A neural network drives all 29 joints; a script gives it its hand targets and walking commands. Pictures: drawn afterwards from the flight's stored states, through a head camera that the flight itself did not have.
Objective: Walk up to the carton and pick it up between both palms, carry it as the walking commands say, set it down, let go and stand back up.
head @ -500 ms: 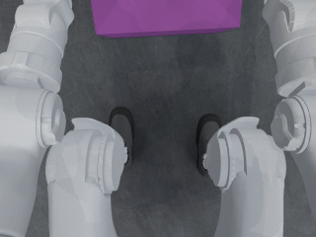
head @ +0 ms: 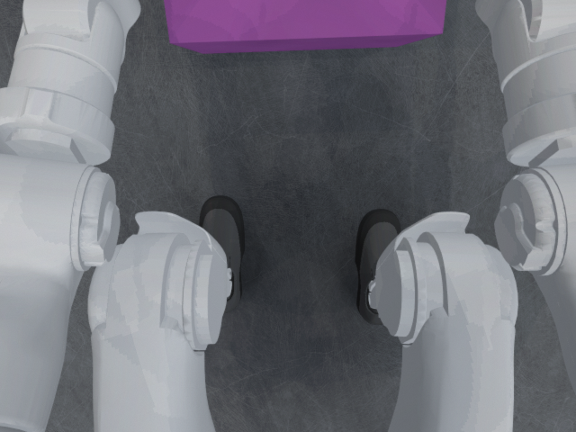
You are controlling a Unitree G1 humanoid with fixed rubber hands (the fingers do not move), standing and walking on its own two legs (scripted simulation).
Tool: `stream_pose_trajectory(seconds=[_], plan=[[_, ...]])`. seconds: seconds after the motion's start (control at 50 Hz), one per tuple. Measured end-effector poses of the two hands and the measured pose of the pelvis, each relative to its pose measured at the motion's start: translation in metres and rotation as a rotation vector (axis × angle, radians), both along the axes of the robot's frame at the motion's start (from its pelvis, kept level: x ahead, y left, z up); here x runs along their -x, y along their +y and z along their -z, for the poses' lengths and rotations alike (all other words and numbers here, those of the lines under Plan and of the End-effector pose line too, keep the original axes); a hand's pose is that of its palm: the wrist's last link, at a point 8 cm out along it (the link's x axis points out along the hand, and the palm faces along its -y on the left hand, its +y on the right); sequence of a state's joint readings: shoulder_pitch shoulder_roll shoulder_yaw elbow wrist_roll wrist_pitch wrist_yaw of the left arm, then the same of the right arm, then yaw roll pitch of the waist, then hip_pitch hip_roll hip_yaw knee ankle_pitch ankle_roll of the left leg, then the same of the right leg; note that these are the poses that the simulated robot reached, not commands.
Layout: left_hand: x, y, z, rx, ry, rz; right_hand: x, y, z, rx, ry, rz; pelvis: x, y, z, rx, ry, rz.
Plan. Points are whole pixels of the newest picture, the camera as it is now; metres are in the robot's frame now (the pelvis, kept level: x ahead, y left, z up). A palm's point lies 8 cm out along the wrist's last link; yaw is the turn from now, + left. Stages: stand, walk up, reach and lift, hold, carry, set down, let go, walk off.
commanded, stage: reach and lift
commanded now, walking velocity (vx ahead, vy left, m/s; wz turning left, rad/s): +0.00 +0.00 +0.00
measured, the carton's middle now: out of the picture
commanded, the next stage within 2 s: none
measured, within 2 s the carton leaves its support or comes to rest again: neither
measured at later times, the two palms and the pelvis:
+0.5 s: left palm out of the picture +0.56 +0.20 -0.12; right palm out of the picture +0.58 -0.15 -0.11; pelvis -0.01 +0.00 +0.01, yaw +0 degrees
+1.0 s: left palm out of the picture +0.55 +0.20 -0.05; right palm out of the picture +0.57 -0.15 -0.05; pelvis -0.01 +0.00 +0.04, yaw +1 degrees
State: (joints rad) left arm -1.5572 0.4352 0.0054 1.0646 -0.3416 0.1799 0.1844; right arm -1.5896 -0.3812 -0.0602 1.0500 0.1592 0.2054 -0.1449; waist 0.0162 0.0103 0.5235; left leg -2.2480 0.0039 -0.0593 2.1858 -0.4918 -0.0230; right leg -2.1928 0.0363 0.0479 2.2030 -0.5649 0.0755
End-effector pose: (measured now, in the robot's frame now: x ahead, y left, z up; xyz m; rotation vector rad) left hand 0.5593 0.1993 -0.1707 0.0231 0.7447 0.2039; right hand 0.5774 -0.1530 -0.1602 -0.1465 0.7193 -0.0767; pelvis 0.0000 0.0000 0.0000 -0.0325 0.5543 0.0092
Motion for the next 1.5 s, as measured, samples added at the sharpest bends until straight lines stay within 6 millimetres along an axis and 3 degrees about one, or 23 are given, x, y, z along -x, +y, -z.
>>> stream_pose_trajectory(seconds=[0.16, 0.34, 0.5, 0.96, 1.5], plan=[[0.001, 0.007, -0.011, -0.001, -0.007, -0.022, -0.006, 0.009, -0.018, 0.016, -0.003, -0.016, 0.002, 0.0, -0.001, 0.0, -0.02, -0.001], [-0.001, 0.006, -0.021, -0.018, -0.004, -0.016, -0.005, 0.008, -0.022, 0.001, 0.006, -0.005, 0.003, 0.0, -0.001, 0.0, -0.031, -0.002], [-0.004, 0.004, -0.049, -0.059, -0.028, -0.039, -0.005, 0.008, -0.045, -0.004, -0.014, -0.011, 0.006, -0.002, -0.006, -0.006, -0.065, -0.003], [0.003, -0.003, -0.112, -0.077, -0.037, -0.067, 0.009, 0.006, -0.101, 0.032, -0.009, 0.018, 0.013, 0.0, -0.042, 0.001, -0.115, -0.017], [0.028, -0.001, -0.186, -0.087, -0.051, -0.091, 0.03, 0.01, -0.173, 0.011, -0.008, 0.039, 0.031, -0.002, -0.088, -0.003, -0.173, -0.029]])
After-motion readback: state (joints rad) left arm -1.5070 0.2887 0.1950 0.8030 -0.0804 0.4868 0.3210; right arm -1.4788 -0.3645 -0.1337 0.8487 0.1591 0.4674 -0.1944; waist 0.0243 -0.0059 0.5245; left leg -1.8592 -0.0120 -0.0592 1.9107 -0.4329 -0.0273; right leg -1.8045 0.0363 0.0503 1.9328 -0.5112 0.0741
